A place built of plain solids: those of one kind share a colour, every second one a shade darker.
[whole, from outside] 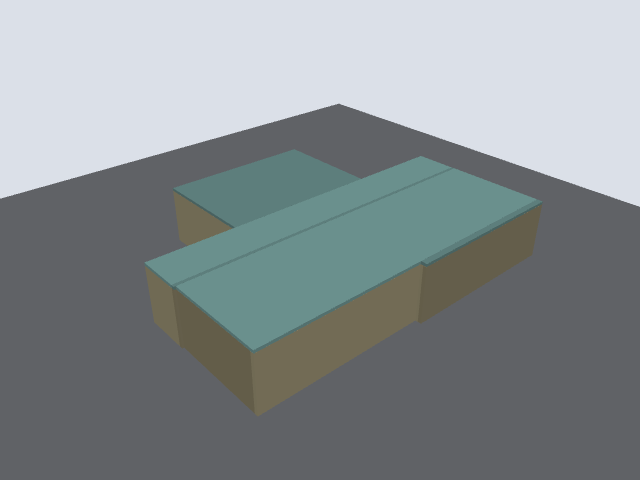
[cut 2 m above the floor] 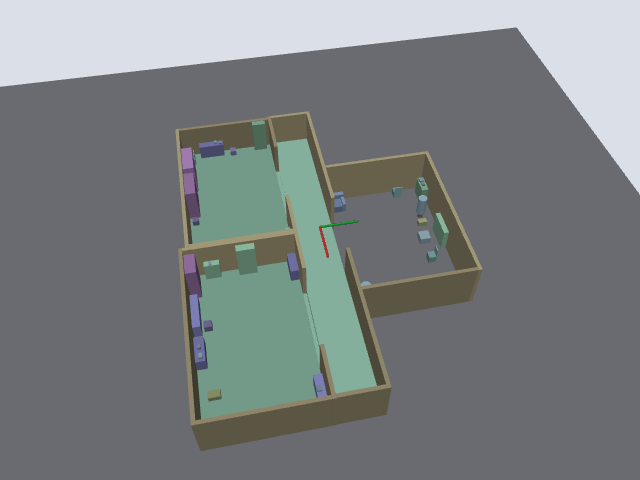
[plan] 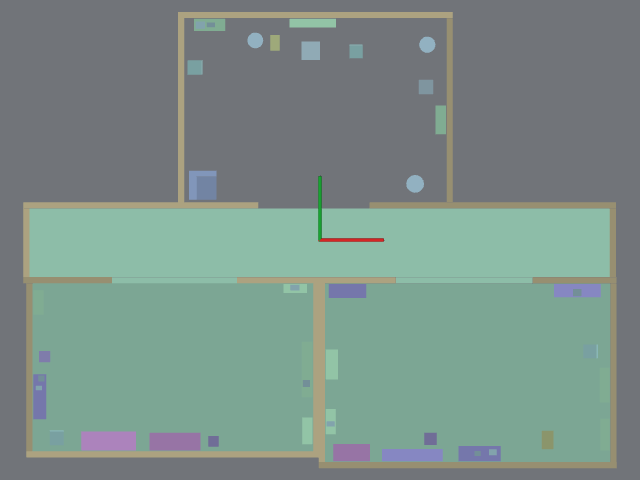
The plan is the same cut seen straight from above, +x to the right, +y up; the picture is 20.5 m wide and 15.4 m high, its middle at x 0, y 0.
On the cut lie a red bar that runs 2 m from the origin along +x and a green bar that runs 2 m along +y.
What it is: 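A storey of a split-level house; a hall and three lower rooms open beside it; the rooms' floors lie 0.73 m, 0.184 m and not at all below the hall's; a bare drop, one riser, a flush line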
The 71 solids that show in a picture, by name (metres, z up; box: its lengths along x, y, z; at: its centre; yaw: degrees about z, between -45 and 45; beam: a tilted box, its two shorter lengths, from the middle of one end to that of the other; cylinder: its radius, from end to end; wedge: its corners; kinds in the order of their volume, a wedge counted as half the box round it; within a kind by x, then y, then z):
{
 "floor_1": {"box": [9.01, 5.39, 0.78], "at": [-4.72, -4.08, 0.34]},
 "floor_2": {"box": [4.01, 0.2, 0.78], "at": [-4.67, -1.29, 0.34]},
 "floor_3": {"box": [18.62, 2.2, 0.78], "at": [-0.01, -0.09, 0.34]},
 "floor_4": {"box": [4.38, 0.2, 0.6], "at": [4.63, -1.29, 0.25]},
 "floor_5": {"box": [9.16, 5.73, 0.6], "at": [4.74, -4.26, 0.25]},
 "wall_1": {"box": [0.2, 2.2, 3.25], "at": [-9.42, -0.09, 1.57]},
 "wall_2": {"box": [0.2, 5.39, 3.25], "at": [-9.32, -4.08, 1.57]},
 "wall_3": {"box": [2.84, 0.2, 3.25], "at": [-8.1, -1.29, 1.57]},
 "wall_4": {"box": [7.54, 0.2, 3.25], "at": [-5.75, 1.11, 1.57]},
 "wall_5": {"box": [9.59, 0.2, 3.25], "at": [-4.63, -6.88, 1.57]},
 "wall_6": {"box": [0.2, 5.91, 3.25], "at": [-4.46, 4.17, 1.57]},
 "wall_7": {"box": [8.82, 0.2, 3.25], "at": [-0.15, 7.22, 1.57]},
 "wall_8": {"box": [5.1, 0.2, 3.25], "at": [-0.11, -1.29, 1.57]},
 "wall_9": {"box": [0.38, 5.39, 3.25], "at": [-0.03, -4.08, 1.57]},
 "wall_10": {"box": [0.2, 0.14, 3.25], "at": [0.06, -7.05, 1.57]},
 "wall_11": {"box": [0.2, 5.91, 3.25], "at": [4.16, 4.17, 1.57]},
 "wall_12": {"box": [9.56, 0.2, 3.25], "at": [4.74, -7.22, 1.57]},
 "wall_13": {"box": [7.91, 0.2, 3.25], "at": [5.54, 1.11, 1.57]},
 "wall_14": {"box": [2.7, 0.2, 3.25], "at": [8.17, -1.29, 1.57]},
 "wall_15": {"box": [0.2, 2.2, 3.25], "at": [9.4, -0.09, 1.57]},
 "wall_16": {"box": [0.2, 5.73, 3.25], "at": [9.42, -4.26, 1.57]},
 "roof_1": {"box": [8.82, 6.11, 0.16], "at": [-0.15, 4.27, 3.28]},
 "roof_2": {"box": [19.02, 2.4, 0.16], "at": [-0.01, 0.01, 3.28]},
 "roof_3": {"box": [19.04, 0.2, 0.16], "at": [0.0, -1.29, 3.28]},
 "roof_4": {"box": [18.94, 5.59, 0.16], "at": [0.05, -4.18, 3.28]},
 "roof_5": {"box": [9.56, 0.34, 0.16], "at": [4.74, -7.15, 3.28]},
 "wardrobe_1": {"box": [1.77, 0.61, 1.94], "at": [-6.78, -6.45, 1.71]},
 "wardrobe_2": {"box": [1.64, 0.58, 1.98], "at": [-4.65, -6.47, 1.72]},
 "wardrobe_3": {"box": [1.19, 0.56, 2.15], "at": [1.01, -6.82, 1.62]},
 "case_1": {"box": [0.34, 0.79, 2.05], "at": [-9.03, -2.0, 1.76]},
 "case_2": {"box": [1.01, 0.4, 1.17], "at": [-3.54, 6.9, 0.53]},
 "case_3": {"box": [0.75, 0.29, 1.03], "at": [-0.79, -1.55, 1.25]},
 "case_4": {"box": [0.35, 1.78, 1.11], "at": [-0.41, -4.16, 1.29]},
 "case_5": {"box": [0.34, 0.86, 1.03], "at": [-0.4, -6.12, 1.25]},
 "case_6": {"box": [1.5, 0.28, 1.37], "at": [-0.23, 6.96, 0.63]},
 "case_7": {"box": [0.33, 0.81, 1.09], "at": [0.34, -5.83, 1.1]},
 "case_8": {"box": [0.4, 0.97, 2.01], "at": [0.38, -3.99, 1.56]},
 "case_9": {"box": [0.34, 0.93, 1.15], "at": [3.87, 3.85, 0.53]},
 "case_10": {"box": [0.31, 1.02, 1.49], "at": [9.14, -6.25, 1.29]},
 "case_11": {"box": [0.32, 1.12, 1.48], "at": [9.14, -4.66, 1.29]},
 "sideboard_1": {"box": [0.42, 1.45, 0.87], "at": [-8.99, -5.03, 1.17]},
 "sideboard_2": {"box": [1.21, 0.45, 0.81], "at": [0.88, -1.64, 0.95]},
 "sideboard_3": {"box": [1.96, 0.4, 0.86], "at": [2.97, -6.9, 0.98]},
 "sideboard_4": {"box": [1.36, 0.5, 0.76], "at": [5.12, -6.85, 0.93]},
 "sideboard_5": {"box": [1.5, 0.43, 0.77], "at": [8.26, -1.62, 0.93]},
 "bush_1": {"cylinder": 0.25, "from": [-2.08, 6.4, 0.37], "to": [-2.08, 6.4, 1.51]},
 "bush_2": {"cylinder": 0.28, "from": [3.05, 1.8, 0.35], "to": [3.05, 1.8, 1.23]},
 "bush_3": {"cylinder": 0.26, "from": [3.44, 6.27, 0.3], "to": [3.44, 6.27, 1.34]},
 "armchair_1": {"box": [0.25, 0.93, 0.82], "at": [-4.08, 1.75, 0.36]},
 "armchair_2": {"box": [0.64, 0.19, 0.65], "at": [-3.64, 1.38, 0.28]},
 "armchair_3": {"box": [0.64, 0.56, 0.51], "at": [-3.64, 1.75, 0.2]},
 "armchair_4": {"box": [0.64, 0.19, 0.65], "at": [-3.64, 2.13, 0.28]},
 "chair_1": {"box": [0.45, 0.45, 0.44], "at": [-8.45, -6.37, 0.95]},
 "chair_2": {"box": [0.43, 0.47, 0.46], "at": [-4.03, 5.53, 0.18]},
 "chair_3": {"box": [0.042, 0.47, 0.89], "at": [-3.79, 5.53, 0.39]},
 "chair_4": {"box": [0.43, 0.4, 0.51], "at": [1.16, 6.03, 0.2]},
 "chair_5": {"box": [0.42, 0.44, 0.45], "at": [8.65, -3.57, 0.78]},
 "pouf_1": {"box": [0.6, 0.6, 0.47], "at": [-0.29, 6.07, 0.19]},
 "pouf_2": {"box": [0.47, 0.47, 0.46], "at": [3.4, 4.91, 0.18]},
 "basket_1": {"box": [0.36, 0.36, 0.33], "at": [-8.84, -3.74, 0.9]},
 "basket_2": {"box": [0.34, 0.34, 0.34], "at": [-3.42, -6.46, 0.9]},
 "basket_3": {"box": [0.4, 0.4, 0.39], "at": [3.54, -6.38, 0.75]},
 "toybox_1": {"box": [0.31, 0.5, 0.37], "at": [-1.44, 6.32, 0.14]},
 "toybox_2": {"box": [0.38, 0.59, 0.3], "at": [7.3, -6.42, 0.7]},
 "books_1": {"box": [0.2, 0.2, 0.1], "at": [-8.94, -4.44, 1.66]},
 "books_2": {"box": [0.3, 0.23, 0.12], "at": [-3.84, 6.89, 1.18]},
 "books_3": {"box": [0.3, 0.19, 0.17], "at": [-0.81, -1.52, 1.85]},
 "books_4": {"box": [0.24, 0.23, 0.044], "at": [-0.44, -4.6, 1.86]},
 "books_5": {"box": [0.27, 0.17, 0.048], "at": [0.34, -5.9, 1.67]},
 "books_6": {"box": [0.25, 0.19, 0.15], "at": [5.55, -6.81, 1.39]},
 "books_7": {"box": [0.27, 0.24, 0.09], "at": [8.25, -1.69, 1.36]}
}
